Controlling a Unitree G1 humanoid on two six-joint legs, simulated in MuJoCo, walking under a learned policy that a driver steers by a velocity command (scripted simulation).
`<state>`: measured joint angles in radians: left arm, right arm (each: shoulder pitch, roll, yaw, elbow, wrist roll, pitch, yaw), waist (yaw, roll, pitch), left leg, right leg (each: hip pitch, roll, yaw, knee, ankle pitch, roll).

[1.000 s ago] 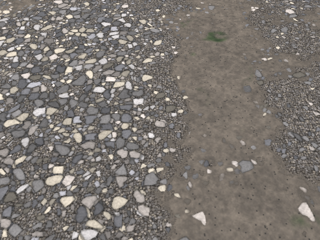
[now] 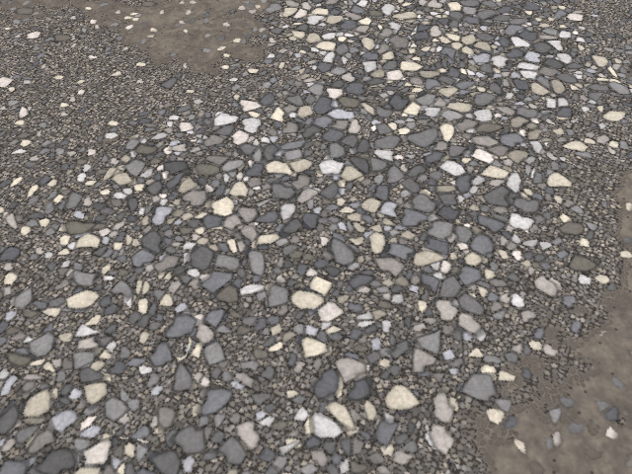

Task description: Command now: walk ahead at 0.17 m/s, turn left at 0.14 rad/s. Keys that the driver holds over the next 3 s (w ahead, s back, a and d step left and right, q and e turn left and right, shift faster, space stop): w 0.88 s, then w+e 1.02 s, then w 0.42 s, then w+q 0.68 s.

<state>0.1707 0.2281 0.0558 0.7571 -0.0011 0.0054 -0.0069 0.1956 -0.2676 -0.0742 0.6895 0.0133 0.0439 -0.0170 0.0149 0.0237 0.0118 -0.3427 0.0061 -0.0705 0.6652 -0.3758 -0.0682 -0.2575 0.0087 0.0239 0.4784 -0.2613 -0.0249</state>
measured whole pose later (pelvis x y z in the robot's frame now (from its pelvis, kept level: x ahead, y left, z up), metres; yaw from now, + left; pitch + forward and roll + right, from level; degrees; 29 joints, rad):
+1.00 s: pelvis +0.43 -0.02 -0.02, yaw -2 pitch +3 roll +0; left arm 0.43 0.29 0.05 0.85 -0.01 -0.04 0.00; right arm 0.00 -0.24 -0.03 0.64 0.00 -0.11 0.05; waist 0.08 0.00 0.04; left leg -0.52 0.00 0.04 0.54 -0.06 0.06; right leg -0.02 0.01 0.03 0.61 -0.50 -0.03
